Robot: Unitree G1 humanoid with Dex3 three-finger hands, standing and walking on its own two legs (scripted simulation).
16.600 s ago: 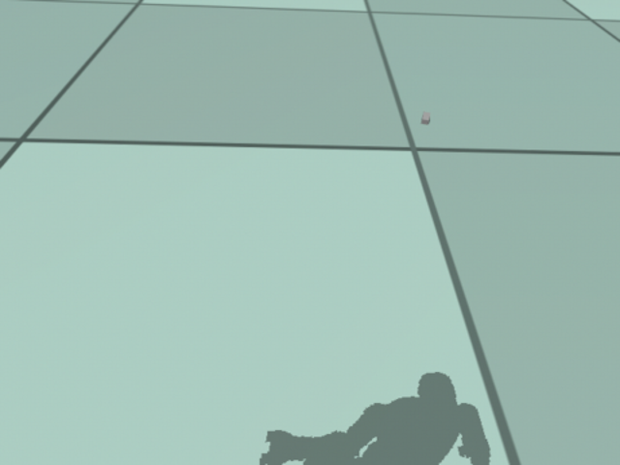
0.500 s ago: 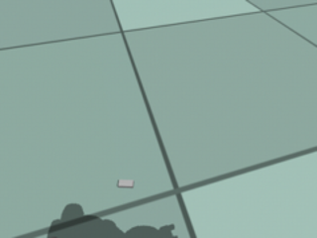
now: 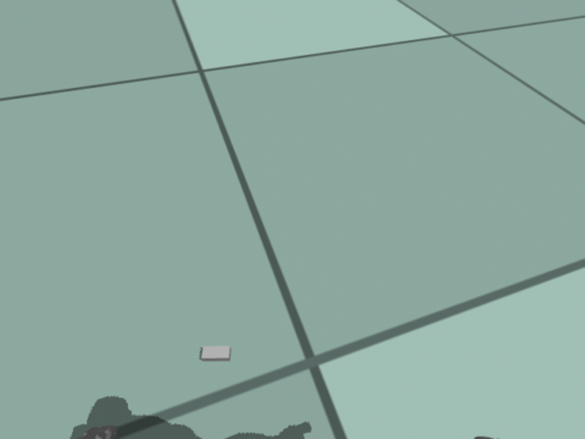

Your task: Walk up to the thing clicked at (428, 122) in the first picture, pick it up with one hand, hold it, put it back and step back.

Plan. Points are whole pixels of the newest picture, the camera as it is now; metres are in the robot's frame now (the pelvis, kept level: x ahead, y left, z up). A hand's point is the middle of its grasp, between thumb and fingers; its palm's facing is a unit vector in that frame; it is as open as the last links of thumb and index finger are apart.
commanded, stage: walk up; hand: left
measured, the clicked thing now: (216, 353) +0.50 +0.25 -0.76
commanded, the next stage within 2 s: none
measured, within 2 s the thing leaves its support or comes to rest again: neither
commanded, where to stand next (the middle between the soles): +0.11 +0.01 m, yaw +0 degrees
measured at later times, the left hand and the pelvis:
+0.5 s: hand out of the picture +0.08 +0.34 -0.18, palm faces +0.00 -0.92 -0.38, open 7.4 cm; pelvis +0.03 +0.05 -0.01, yaw +0 degrees
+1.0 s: hand out of the picture +0.08 +0.26 -0.16, palm faces -0.11 -0.92 -0.39, open 7.4 cm; pelvis +0.00 +0.00 -0.03, yaw -5 degrees
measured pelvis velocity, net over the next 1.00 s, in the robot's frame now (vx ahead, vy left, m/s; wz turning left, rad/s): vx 0.00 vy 0.00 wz -0.09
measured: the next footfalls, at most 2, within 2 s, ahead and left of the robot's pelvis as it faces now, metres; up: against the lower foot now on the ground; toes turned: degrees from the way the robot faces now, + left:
left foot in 0.32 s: +0.12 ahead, +0.17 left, +0.00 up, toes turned +1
right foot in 0.80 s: +0.02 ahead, -0.16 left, +0.00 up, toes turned -4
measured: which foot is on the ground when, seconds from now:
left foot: down 0.00-0.12, up 0.14-0.30, down 0.32-0.84, up 0.86-1.00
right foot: down 0.00-0.36, up 0.38-0.78, down 0.80-1.00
